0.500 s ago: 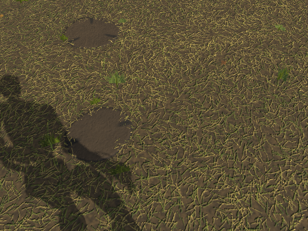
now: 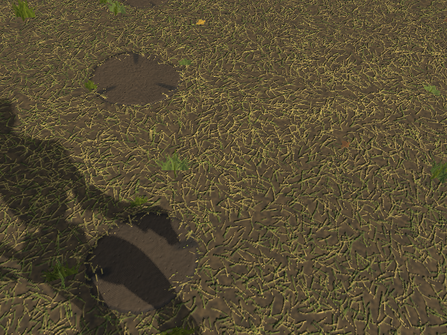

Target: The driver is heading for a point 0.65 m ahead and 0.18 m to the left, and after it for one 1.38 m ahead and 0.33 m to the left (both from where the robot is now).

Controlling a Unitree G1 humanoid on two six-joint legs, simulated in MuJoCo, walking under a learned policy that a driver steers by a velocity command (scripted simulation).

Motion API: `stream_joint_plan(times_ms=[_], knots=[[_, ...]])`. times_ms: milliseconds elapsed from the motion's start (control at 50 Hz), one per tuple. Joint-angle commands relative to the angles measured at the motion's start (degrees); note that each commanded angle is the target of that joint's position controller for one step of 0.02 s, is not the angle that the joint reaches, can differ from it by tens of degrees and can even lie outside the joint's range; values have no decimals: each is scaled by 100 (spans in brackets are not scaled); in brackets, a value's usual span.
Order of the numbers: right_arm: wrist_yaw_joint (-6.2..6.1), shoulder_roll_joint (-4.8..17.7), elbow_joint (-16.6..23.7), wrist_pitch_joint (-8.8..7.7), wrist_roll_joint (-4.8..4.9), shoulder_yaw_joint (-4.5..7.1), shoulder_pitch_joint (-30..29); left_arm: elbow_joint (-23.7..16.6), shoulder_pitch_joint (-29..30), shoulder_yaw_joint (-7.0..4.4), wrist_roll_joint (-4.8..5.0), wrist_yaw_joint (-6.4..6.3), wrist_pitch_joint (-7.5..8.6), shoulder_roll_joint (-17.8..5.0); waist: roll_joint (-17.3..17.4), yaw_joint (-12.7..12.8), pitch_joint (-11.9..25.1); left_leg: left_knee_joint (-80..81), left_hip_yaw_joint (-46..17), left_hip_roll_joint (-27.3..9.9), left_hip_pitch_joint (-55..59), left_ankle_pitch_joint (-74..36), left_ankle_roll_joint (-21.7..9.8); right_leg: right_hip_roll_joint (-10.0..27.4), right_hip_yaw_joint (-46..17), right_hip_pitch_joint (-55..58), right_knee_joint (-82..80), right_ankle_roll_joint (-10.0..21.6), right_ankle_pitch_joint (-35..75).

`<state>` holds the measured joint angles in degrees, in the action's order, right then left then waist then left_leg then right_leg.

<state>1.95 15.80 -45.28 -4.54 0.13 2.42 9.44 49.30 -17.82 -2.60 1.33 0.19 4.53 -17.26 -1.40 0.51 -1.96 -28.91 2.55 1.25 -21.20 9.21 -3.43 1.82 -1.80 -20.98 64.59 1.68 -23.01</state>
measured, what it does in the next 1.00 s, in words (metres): walks ahead, turning left: right foot, then left foot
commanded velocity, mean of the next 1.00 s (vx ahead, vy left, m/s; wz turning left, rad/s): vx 0.50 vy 0.00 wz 0.24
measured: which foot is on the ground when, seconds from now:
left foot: down 0.00-0.44, up 0.46-0.94, down 0.96-1.00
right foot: up 0.00-0.40, down 0.42-0.98, up 1.00-1.00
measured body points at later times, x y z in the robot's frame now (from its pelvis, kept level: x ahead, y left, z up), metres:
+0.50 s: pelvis +0.28 -0.04 -0.01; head +0.32 -0.05 +0.44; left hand +0.48 +0.20 -0.10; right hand +0.28 -0.32 -0.15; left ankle +0.10 +0.09 -0.66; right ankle +0.37 -0.14 -0.73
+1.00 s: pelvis +0.55 +0.02 -0.02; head +0.58 +0.05 +0.43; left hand +0.50 +0.31 -0.16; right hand +0.80 -0.18 -0.11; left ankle +0.63 +0.12 -0.74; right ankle +0.39 -0.14 -0.70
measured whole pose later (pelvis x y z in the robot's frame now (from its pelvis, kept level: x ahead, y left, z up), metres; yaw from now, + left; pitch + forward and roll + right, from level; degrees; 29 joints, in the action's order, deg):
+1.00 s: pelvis +0.55 +0.02 -0.02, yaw +17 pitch +1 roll -2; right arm 2.4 15.9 -41.0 -1.6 1.5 4.4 5.0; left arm 52.4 -15.7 -4.3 0.3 -1.1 2.4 -16.6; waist 0.5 1.3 -3.9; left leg -37.3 3.7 0.8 -29.0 9.7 -6.7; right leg 5.0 11.8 -1.7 43.5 -1.9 -27.4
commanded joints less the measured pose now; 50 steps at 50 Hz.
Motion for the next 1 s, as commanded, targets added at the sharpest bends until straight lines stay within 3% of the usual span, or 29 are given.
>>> stream_joint_plan(times_ms=[20, 60, 100, 220, 300, 360, 380, 400, 420, 440, 460, 480, 500, 520, 540, 560, 600, 640, 760, 820, 860, 920, 940, 960, 980, 1000], knots=[[-2, 574, 192, -87, -75, 139, 219, -444, 83, -164, -55, -32, 58, -553, 725, -54, 345, 1854, -1947, -1438, 1301, 62, -922, 636, -261, -1435, 41, 6, 709], [-9, 648, 102, -159, -39, 165, 283, -410, 10, -138, -81, -55, -44, -385, 654, 37, 300, 2063, -1547, -1365, 1068, -511, -1018, 673, -198, -1342, -213, -102, 968], [-60, 769, -15, -176, -29, 200, 442, -542, 370, -133, -118, -81, -73, -358, 501, -14, 140, 2184, -1286, -1353, 1128, -965, -1064, 701, -184, -1678, -745, -222, 1435], [-182, 917, -301, -78, 47, 212, 991, -830, 1501, -37, -88, 34, 38, -110, 431, -411, -99, 2260, -643, -1116, 1464, -1092, -797, 438, 99, -1569, -2777, -255, 2974], [-202, 955, -542, 48, 74, 227, 1399, -1068, 2108, -12, -37, 172, 97, -130, 414, -589, -273, 1989, -721, -1424, 2229, -1238, -803, 296, 118, -1777, -3375, -131, 2762], [-245, 1030, -625, 139, 97, 271, 1389, -1133, 2086, -44, -39, 259, 133, -263, 519, -414, -182, 1559, -788, -1641, 2741, -1972, -685, 185, 132, -1579, -3625, 87, 2144], [-257, 1083, -615, 161, 96, 289, 1306, -1075, 1844, -88, -47, 261, 139, -366, 603, -251, -16, 1268, -752, -1620, 2796, -2710, -624, 53, 237, -1152, -3662, 178, 1931], [-261, 1089, -604, 191, 103, 286, 1219, -934, 1322, -179, -68, 238, 149, -518, 620, 69, 309, 627, -676, -1466, 2661, -3584, -534, -128, 381, -271, -3811, 308, 1936], [-264, 955, -557, 206, 73, 223, 1177, -667, 388, -322, -96, 180, 154, -803, 512, 502, 934, -462, -515, -1156, 2098, -3596, -373, -40, 299, 1199, -3763, 506, 2165], [-266, 650, -383, 181, -74, 95, 1234, -501, -662, -432, -172, 101, 128, -1250, -263, 801, 1875, -2339, -293, -700, 762, -1576, -175, 1187, -1063, 3050, -3543, 866, 2308], [-209, -3, -397, 52, 36, -72, 1997, -409, -702, -449, -167, 132, 101, -1404, -1671, 363, 2493, -4002, -564, 260, -1355, 2375, 96, 2292, -3625, 4585, -4260, 1680, 1099], [-195, 767, -461, -32, 189, 107, 1512, -482, -564, -306, -113, 115, 99, -797, -839, 633, 1977, -4511, -1162, -72, -1900, 2378, 49, 2098, -3458, 4153, -4585, 1408, 434], [-189, 968, -295, -78, 296, 191, 1009, -517, -153, -242, -113, 83, 113, -611, -632, 559, 1147, -4461, -1037, -333, -2119, 1802, 8, 1919, -2515, 3360, -4743, 1139, 668], [-225, 871, -277, -74, 270, 189, 796, -535, 224, -204, -139, 85, 132, -498, -244, 366, 754, -4220, -921, -597, -1885, 1301, 51, 1690, -1906, 2595, -4950, 1002, 1154], [-246, 789, -288, -26, 196, 222, 734, -529, 480, -171, -158, 96, 157, -337, -235, 221, 430, -3931, -914, -741, -1704, 979, 98, 1486, -1404, 2047, -5163, 924, 1495], [-243, 672, -336, 53, 192, 233, 912, -504, 619, -153, -213, 98, 193, -261, -384, 43, 366, -3815, -950, -866, -1349, 741, 130, 1357, -1018, 1676, -5350, 855, 1690], [-239, 417, -353, 196, 200, 217, 1024, -411, 705, -174, -220, 103, 258, -249, -364, -91, 229, -3686, -895, -922, -1199, 570, 198, 1283, -512, 1303, -5610, 901, 2114], [-253, 360, -221, 286, 169, 226, 819, -317, 708, -221, -234, 72, 287, -377, -267, -131, 51, -3422, -930, -954, -1499, 205, 266, 1288, -99, 1212, -5750, 928, 2453], [-78, 211, 161, 215, 99, 160, -157, -134, 513, -293, -201, -81, 192, -627, -84, 157, -210, -1522, -474, -857, -1600, -1269, 283, 1139, 930, 1529, -5882, 774, 2766], [23, 176, 441, 214, 100, 123, -679, 12, 193, -345, -126, -112, 79, -749, -2, 350, -363, -1003, -257, -794, -1820, -1167, 168, 1346, 1125, 2155, -5714, 751, 2995], [90, 224, 613, 225, 107, 136, -846, 74, 104, -382, -63, -121, -21, -823, -52, 330, -389, -819, -120, -709, -1899, -786, 38, 1489, 1223, 2601, -5437, 677, 3481], [135, 499, 685, 277, 113, 285, -419, 12, 301, -453, 6, -166, -150, -1045, -334, -85, 60, -801, 338, -211, -974, 67, -284, 1508, 1444, 2866, -4324, 481, 5940], [122, 698, 563, 295, 133, 406, 198, -18, 399, -464, 23, -178, -200, -1092, -342, -455, 398, -700, 457, 32, -170, 180, -443, 1410, 1525, 2716, -3427, 388, 6424], [47, 1032, 314, 314, 148, 604, 1160, -57, 475, -424, 27, -188, -212, -1023, -161, -961, 881, -306, 338, 231, 1297, -136, -671, 1158, 1629, 2039, -2101, 175, 5908], [-87, 1590, 176, 371, 172, 753, 1726, -187, 270, -257, -207, -167, -150, -527, 1000, -924, 1305, -223, -1390, -837, 2869, -353, -1040, 715, 1616, 403, -212, -99, 2492], [-51, 1857, 405, 274, 147, 735, 1360, -493, -42, -85, -192, -80, 57, -35, 1819, -336, 2079, 863, -4826, -1987, 4334, 1042, -2251, -531, 469, -1720, 1499, -346, -1182]])
Next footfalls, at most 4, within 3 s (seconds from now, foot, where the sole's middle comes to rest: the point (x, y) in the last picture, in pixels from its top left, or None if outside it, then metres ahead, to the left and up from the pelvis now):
0.42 right None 0.41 -0.14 -0.77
0.96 left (183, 270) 0.67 0.14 -0.77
1.46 right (204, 179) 1.03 0.08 -0.77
1.82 left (141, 207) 0.90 0.30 -0.77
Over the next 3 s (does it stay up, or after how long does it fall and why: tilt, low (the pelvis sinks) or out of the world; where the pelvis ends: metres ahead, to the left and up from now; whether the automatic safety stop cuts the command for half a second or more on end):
stays up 0.95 0.20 0.00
